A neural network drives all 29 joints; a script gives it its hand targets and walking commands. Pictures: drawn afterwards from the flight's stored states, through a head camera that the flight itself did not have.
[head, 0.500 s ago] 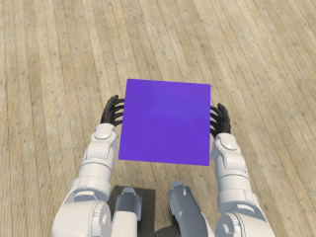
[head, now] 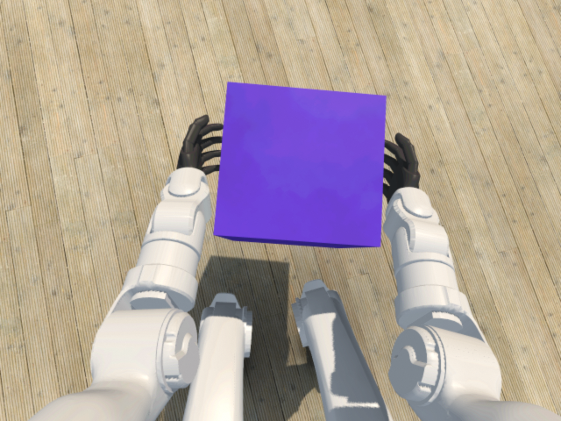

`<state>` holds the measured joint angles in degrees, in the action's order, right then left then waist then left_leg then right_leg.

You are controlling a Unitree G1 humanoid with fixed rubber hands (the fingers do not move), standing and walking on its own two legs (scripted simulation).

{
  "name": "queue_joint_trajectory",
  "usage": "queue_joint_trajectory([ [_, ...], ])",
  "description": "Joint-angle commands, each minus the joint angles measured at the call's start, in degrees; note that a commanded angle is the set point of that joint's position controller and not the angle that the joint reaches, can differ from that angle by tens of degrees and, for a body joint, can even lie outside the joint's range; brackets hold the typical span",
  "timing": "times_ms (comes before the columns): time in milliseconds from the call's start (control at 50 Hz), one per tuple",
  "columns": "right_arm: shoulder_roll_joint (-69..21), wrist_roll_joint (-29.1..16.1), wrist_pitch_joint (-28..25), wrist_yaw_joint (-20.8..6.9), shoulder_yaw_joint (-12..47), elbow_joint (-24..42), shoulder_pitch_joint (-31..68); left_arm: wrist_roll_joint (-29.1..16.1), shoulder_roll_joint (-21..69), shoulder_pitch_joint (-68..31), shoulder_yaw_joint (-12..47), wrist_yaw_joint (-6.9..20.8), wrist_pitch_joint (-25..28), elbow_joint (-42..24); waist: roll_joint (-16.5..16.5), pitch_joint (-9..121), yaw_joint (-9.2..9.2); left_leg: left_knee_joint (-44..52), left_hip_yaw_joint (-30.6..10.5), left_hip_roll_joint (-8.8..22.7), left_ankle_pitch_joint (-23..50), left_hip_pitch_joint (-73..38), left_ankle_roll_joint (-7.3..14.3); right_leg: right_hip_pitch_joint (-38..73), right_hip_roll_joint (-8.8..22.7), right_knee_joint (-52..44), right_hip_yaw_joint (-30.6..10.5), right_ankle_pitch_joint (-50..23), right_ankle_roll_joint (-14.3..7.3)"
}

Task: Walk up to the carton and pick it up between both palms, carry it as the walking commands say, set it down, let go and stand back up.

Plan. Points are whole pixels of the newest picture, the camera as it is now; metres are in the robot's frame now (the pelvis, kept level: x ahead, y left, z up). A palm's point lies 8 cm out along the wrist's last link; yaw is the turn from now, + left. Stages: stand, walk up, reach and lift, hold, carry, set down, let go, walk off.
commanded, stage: set down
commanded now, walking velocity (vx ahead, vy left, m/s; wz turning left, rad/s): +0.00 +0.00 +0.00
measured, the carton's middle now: (294, 182) +0.45 -0.06 -0.17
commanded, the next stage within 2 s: none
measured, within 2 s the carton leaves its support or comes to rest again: rests again in 1.66 s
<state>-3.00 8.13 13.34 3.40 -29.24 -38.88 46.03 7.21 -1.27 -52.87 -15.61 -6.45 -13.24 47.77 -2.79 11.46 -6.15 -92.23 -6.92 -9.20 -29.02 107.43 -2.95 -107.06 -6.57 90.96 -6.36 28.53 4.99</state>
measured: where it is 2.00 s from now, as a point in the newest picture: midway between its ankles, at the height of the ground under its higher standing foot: (275, 364)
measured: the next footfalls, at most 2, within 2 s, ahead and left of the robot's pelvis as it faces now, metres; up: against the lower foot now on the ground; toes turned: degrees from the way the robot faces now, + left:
none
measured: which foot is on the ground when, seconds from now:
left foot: down 0.00-1.00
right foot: down 0.00-1.00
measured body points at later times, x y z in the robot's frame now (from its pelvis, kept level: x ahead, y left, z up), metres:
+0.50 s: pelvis -0.01 -0.01 -0.06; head +0.29 -0.01 +0.27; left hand +0.50 +0.08 -0.20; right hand +0.44 -0.22 -0.20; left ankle +0.08 +0.12 -0.51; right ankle +0.09 -0.14 -0.51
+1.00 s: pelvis -0.02 -0.01 -0.11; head +0.33 -0.02 +0.16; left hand +0.52 +0.07 -0.29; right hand +0.46 -0.22 -0.29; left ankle +0.08 +0.12 -0.51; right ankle +0.09 -0.14 -0.51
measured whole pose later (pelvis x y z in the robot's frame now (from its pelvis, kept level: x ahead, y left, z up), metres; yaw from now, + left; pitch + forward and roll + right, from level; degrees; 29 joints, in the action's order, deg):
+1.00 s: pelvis -0.02 -0.01 -0.11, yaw +0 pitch +46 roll -1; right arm 3.7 5.0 13.0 6.0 -28.5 -43.4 66.1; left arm 3.0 -9.9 -75.7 -12.1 -7.7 -12.8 55.1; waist -2.2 -6.4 -6.3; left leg -113.1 -6.0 -11.4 -31.0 128.0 -5.6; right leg -127.9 -8.2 112.1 -5.3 30.3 6.3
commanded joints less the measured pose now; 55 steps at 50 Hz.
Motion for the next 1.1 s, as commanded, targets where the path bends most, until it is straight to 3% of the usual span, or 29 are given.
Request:
queue_joint_trajectory([
  [0, -48.10, -4.20, -1.39, -12.01, 29.00, 0.93, 38.54, -4.17, 54.04, -38.79, 22.28, 7.89, 4.12, -4.85, -2.96, 51.94, -4.37, 5.76, 8.25, -2.62, 13.23, -28.36, 0.36, 26.42, -2.75, -4.53, 10.54, -17.68, -1.15],
  [20, -49.49, -4.52, -1.18, -11.78, 29.87, 2.33, 38.20, -4.47, 52.79, -40.01, 23.37, 7.82, 4.43, -6.85, -2.19, 54.92, -4.80, 5.10, 8.66, -2.51, 12.56, -28.77, 0.27, 28.80, -3.17, -4.52, 10.69, -18.12, -0.84],
  [40, -49.64, -4.14, -1.12, -11.67, 29.26, 0.95, 37.62, -4.02, 53.97, -37.15, 22.14, 7.92, 4.20, -3.84, -1.20, 51.34, -3.96, 5.73, 8.82, -2.80, 11.47, -27.04, 0.49, 28.52, -2.94, -4.69, 10.68, -17.28, -0.69],
  [140, -49.40, -7.69, -2.11, -10.84, 32.60, 5.88, 43.44, -5.05, 51.01, -41.35, 23.36, 8.17, 5.20, -6.78, -1.53, 59.95, -0.32, 0.41, 10.05, -3.04, 16.59, -25.35, 0.39, 31.01, -3.32, -0.43, 9.49, -22.74, -0.39],
  [180, -49.99, -6.32, -1.23, -11.17, 30.82, 0.65, 41.04, -3.92, 49.40, -41.78, 21.50, 7.87, 4.99, -4.60, -1.69, 54.30, -0.89, 1.09, 9.90, -2.97, 14.66, -24.20, 0.50, 27.49, -3.10, -0.48, 10.43, -20.64, -0.18],
  [220, -48.19, -5.22, -1.25, -10.65, 29.79, 1.08, 41.46, -4.95, 50.33, -42.28, 22.22, 8.40, 4.70, -4.57, -1.24, 53.47, -3.74, -0.24, 9.98, -2.65, 14.40, -22.43, 0.48, 25.95, -3.14, -0.21, 10.39, -20.14, -0.24],
  [240, -48.54, -5.78, -1.80, -10.51, 30.39, 3.91, 43.75, -4.58, 51.20, -41.35, 21.85, 8.40, 4.82, -4.49, 0.44, 55.74, -3.54, -0.55, 9.75, -2.89, 13.53, -22.78, 0.88, 27.57, -3.44, 0.13, 10.94, -19.71, 0.00],
  [320, -46.80, -5.47, -1.92, -10.62, 29.35, 2.88, 45.11, -4.50, 51.42, -44.06, 22.16, 8.69, 4.34, -3.06, -3.69, 56.05, -3.57, -2.62, 10.61, -2.92, 14.02, -21.60, 0.25, 25.35, -3.28, 2.25, 10.90, -20.10, -0.69],
  [340, -48.49, -5.85, -1.96, -10.79, 30.21, 3.88, 45.38, -4.88, 50.65, -44.15, 21.42, 8.56, 4.83, -4.48, -0.88, 56.26, -2.45, -2.85, 9.78, -2.97, 16.77, -22.05, 0.64, 23.75, -3.16, 2.78, 11.09, -21.52, -0.19],
  [380, -45.93, -5.66, -1.98, -11.01, 29.98, 2.02, 45.92, -5.49, 51.20, -46.28, 22.89, 8.40, 4.50, -3.65, -2.98, 57.58, -4.07, -4.41, 10.43, -2.75, 15.85, -21.47, -0.35, 23.83, -3.13, 3.91, 10.83, -21.23, -0.94],
  [520, -44.31, -7.98, -2.39, -11.36, 30.68, 4.75, 50.24, -6.32, 48.57, -48.91, 24.09, 7.45, 4.76, -5.07, -4.26, 61.33, -2.65, -6.86, 10.63, -2.64, 17.80, -22.04, -0.03, 20.29, -2.77, 7.89, 12.32, -22.83, -0.13],
  [600, -41.45, -6.77, -2.10, -11.20, 28.67, 1.98, 51.71, -6.82, 47.80, -50.38, 22.12, 7.31, 4.20, -2.38, -3.42, 56.25, -3.45, -7.89, 11.20, -2.96, 12.90, -17.99, 0.02, 18.62, -2.51, 8.07, 12.07, -18.29, -0.22],
  [620, -42.43, -6.00, -1.73, -11.68, 27.64, 0.45, 51.16, -6.11, 48.06, -51.03, 21.30, 7.75, 4.10, -1.92, -2.34, 52.60, -5.40, -7.48, 10.14, -2.61, 12.31, -16.70, 0.43, 16.00, -2.47, 8.05, 12.81, -17.59, -0.26],
  [680, -41.69, -6.34, -2.05, -11.92, 27.63, 0.70, 54.37, -6.55, 48.14, -53.65, 20.57, 7.92, 4.15, -1.05, -4.02, 54.09, -4.22, -8.73, 10.57, -2.64, 12.02, -15.71, 0.34, 16.14, -2.00, 9.41, 12.40, -17.50, -0.87],
  [700, -42.59, -7.56, -2.03, -12.02, 28.34, 1.64, 56.61, -5.67, 47.68, -51.48, 19.77, 8.07, 3.64, 1.40, -4.63, 53.25, -1.50, -9.35, 11.45, -2.80, 12.03, -15.24, 0.47, 16.14, -2.07, 9.53, 11.76, -17.58, -0.69],
  [720, -41.57, -6.93, -2.08, -12.43, 27.16, 1.29, 56.37, -6.11, 48.59, -52.84, 20.34, 8.12, 3.92, -0.62, -3.58, 55.17, -4.20, -9.29, 10.71, -2.87, 13.41, -16.70, 0.53, 15.37, -2.45, 10.08, 13.02, -18.32, -0.54],
  [740, -42.39, -6.90, -1.92, -12.59, 27.42, -0.06, 57.00, -5.34, 48.04, -53.09, 19.00, 8.27, 3.53, 1.79, -4.03, 51.22, -2.60, -9.33, 10.81, -2.79, 12.30, -15.18, 0.63, 13.59, -2.06, 9.79, 12.38, -16.72, -0.79],
  [760, -39.76, -6.28, -1.89, -12.67, 25.82, -0.29, 55.63, -6.14, 46.81, -55.34, 20.18, 8.20, 3.87, -0.04, -5.16, 53.88, -5.71, -10.09, 10.59, -2.19, 12.04, -17.05, 0.36, 12.40, -2.20, 11.20, 13.49, -16.94, -0.81],
  [780, -40.87, -7.05, -2.10, -12.61, 27.20, 2.21, 57.91, -6.23, 46.99, -54.14, 20.99, 7.80, 4.08, -0.77, -4.93, 58.87, -3.69, -10.58, 11.00, -2.51, 14.49, -19.43, 0.34, 15.08, -2.01, 11.76, 13.41, -19.15, -0.61],
  [820, -41.15, -7.12, -1.96, -12.76, 27.88, -0.04, 56.71, -7.15, 46.14, -55.53, 20.72, 7.79, 4.41, -1.15, -1.88, 59.80, -4.49, -12.18, 10.89, -2.42, 15.88, -18.43, 0.39, 16.87, -1.69, 12.49, 13.27, -20.73, -0.51],
  [860, -39.45, -8.49, -2.23, -12.72, 28.82, 3.43, 59.86, -8.62, 45.84, -58.47, 22.49, 8.06, 4.24, -3.02, -3.13, 62.34, -4.54, -13.06, 11.21, -2.46, 16.00, -19.19, 0.38, 17.34, -1.52, 13.48, 13.70, -20.82, -0.37],
  [880, -39.56, -8.10, -2.26, -12.63, 28.80, 0.50, 58.21, -7.80, 46.85, -56.96, 22.21, 8.19, 4.12, -0.94, -3.16, 57.64, -5.12, -13.69, 11.58, -2.56, 14.55, -15.32, 0.41, 16.31, -1.73, 12.97, 12.89, -20.14, -0.60],
  [900, -38.57, -8.73, -2.55, -12.51, 28.86, 2.55, 59.65, -8.22, 45.47, -57.57, 22.83, 8.25, 4.30, -1.27, -5.38, 59.52, -4.11, -13.96, 12.14, -2.44, 14.77, -17.65, 0.19, 15.32, -1.63, 13.75, 13.12, -20.31, -0.58],
  [920, -38.73, -8.88, -2.23, -12.54, 29.43, 1.64, 60.60, -8.96, 45.20, -59.21, 23.22, 8.48, 4.17, -1.52, -3.50, 59.06, -5.43, -14.92, 11.83, -2.23, 14.02, -15.69, 0.36, 15.79, -1.46, 13.82, 12.84, -19.45, -0.78],
  [980, -39.08, -9.15, -2.49, -12.74, 29.65, 2.26, 61.39, -8.70, 45.21, -58.38, 23.33, 8.59, 4.21, -0.79, -3.98, 59.18, -4.28, -15.88, 11.57, -2.42, 16.70, -15.78, 0.48, 16.62, -1.07, 15.68, 13.02, -22.45, -0.70],
  [1020, -39.42, -10.07, -2.39, -12.72, 30.60, 1.64, 61.40, -10.60, 44.68, -62.69, 25.55, 8.32, 4.76, -3.83, -4.39, 62.76, -5.03, -17.22, 11.92, -1.88, 17.86, -17.01, 0.31, 17.15, -0.86, 16.93, 13.27, -23.58, -0.75],
  [1040, -38.94, -11.33, -2.34, -12.91, 32.00, 3.23, 63.72, -10.31, 44.98, -61.57, 25.40, 8.46, 4.39, -2.05, -5.20, 62.18, -3.78, -17.57, 12.62, -1.93, 17.04, -16.67, 0.58, 16.81, -1.17, 16.58, 12.89, -22.72, -0.81],
  [1060, -38.18, -11.14, -2.64, -12.61, 32.27, 3.75, 64.35, -12.28, 45.67, -62.46, 26.95, 8.48, 4.47, -2.98, -3.51, 64.16, -5.49, -18.26, 11.65, -1.88, 18.15, -17.99, 0.76, 17.76, -0.71, 17.58, 13.59, -23.39, -0.64],
  [1080, -38.66, -12.63, -2.81, -12.35, 33.80, 7.46, 66.75, -13.09, 45.86, -62.75, 28.03, 8.42, 4.42, -5.23, -2.80, 71.38, -5.12, -19.88, 11.65, -1.73, 20.02, -20.92, 0.94, 21.09, -0.56, 19.18, 13.77, -25.09, -0.64],
])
